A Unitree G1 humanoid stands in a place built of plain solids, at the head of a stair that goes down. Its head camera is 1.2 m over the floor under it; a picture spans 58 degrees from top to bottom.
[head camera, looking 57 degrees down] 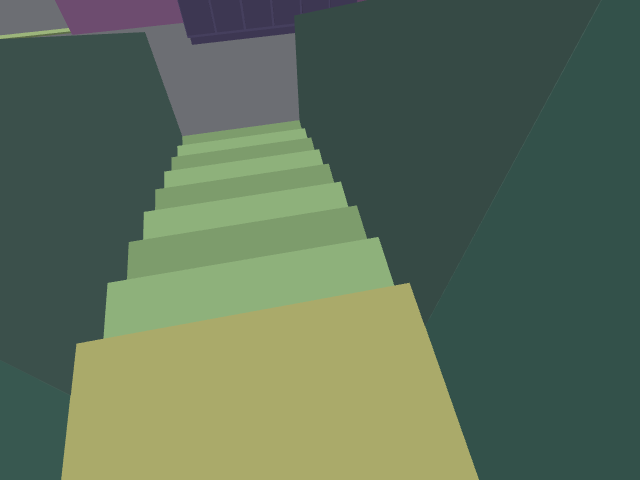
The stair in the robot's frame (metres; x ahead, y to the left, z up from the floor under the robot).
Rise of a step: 0.17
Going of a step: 0.29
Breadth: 1.00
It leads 11 degrees to the left of straight ahead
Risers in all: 9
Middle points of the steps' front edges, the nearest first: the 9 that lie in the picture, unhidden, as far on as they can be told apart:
0.52 0.21 0.00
0.81 0.27 -0.17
1.09 0.32 -0.34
1.38 0.38 -0.51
1.66 0.44 -0.68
1.94 0.49 -0.85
2.23 0.55 -1.02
2.51 0.61 -1.19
2.80 0.66 -1.36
